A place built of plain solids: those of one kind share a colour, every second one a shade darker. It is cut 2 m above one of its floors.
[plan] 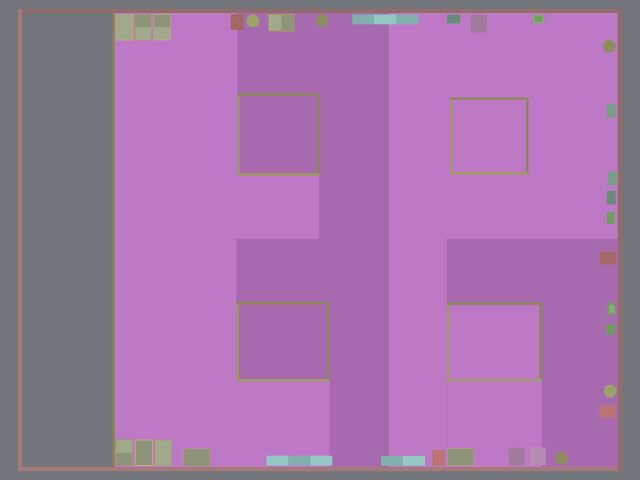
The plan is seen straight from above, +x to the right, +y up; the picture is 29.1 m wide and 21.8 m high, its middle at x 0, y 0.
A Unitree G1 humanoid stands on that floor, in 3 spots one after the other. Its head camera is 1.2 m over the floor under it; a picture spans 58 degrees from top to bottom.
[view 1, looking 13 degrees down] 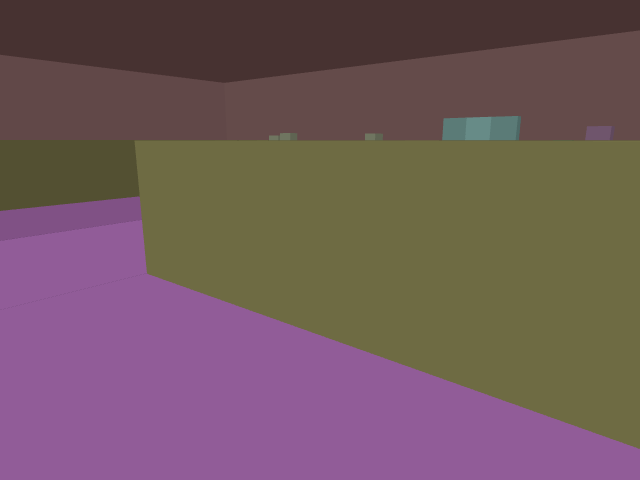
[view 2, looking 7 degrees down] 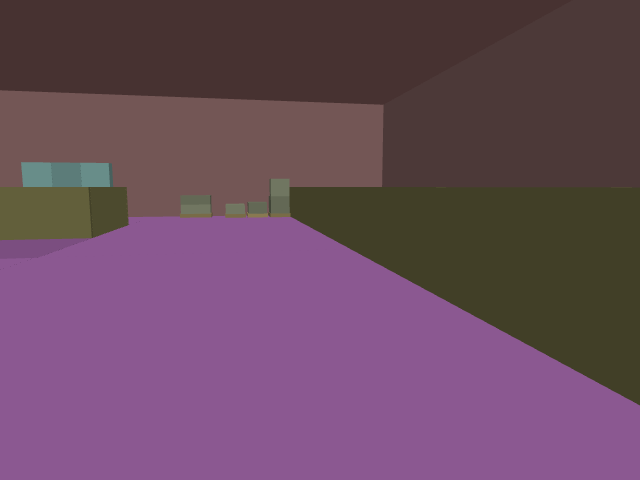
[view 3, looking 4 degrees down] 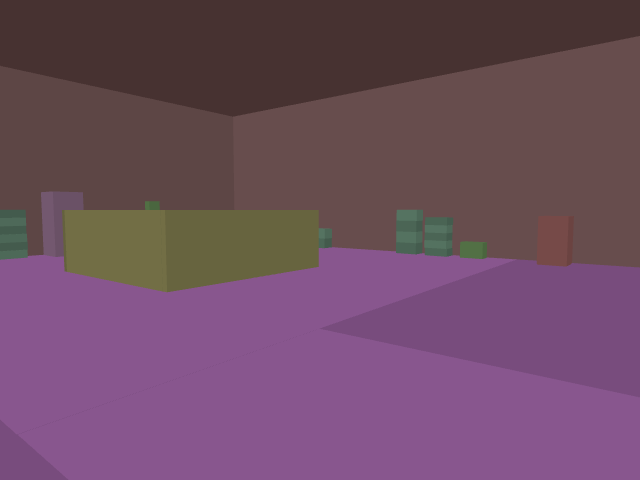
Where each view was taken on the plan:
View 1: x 9.41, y -8.39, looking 129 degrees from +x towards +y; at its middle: guard_wall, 2.60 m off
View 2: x -7.14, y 8.13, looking -101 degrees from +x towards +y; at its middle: floor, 9.84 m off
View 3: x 2.37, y -2.60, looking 38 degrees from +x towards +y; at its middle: crate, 13.58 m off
